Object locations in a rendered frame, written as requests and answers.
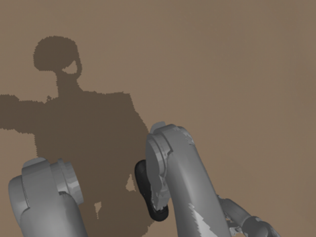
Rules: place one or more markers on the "right robot hand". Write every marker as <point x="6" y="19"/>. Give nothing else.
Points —
<point x="236" y="215"/>

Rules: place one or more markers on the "right robot arm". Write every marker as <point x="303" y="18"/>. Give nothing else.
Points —
<point x="256" y="227"/>

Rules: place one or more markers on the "right robot foot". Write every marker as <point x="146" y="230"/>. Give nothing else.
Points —
<point x="145" y="190"/>

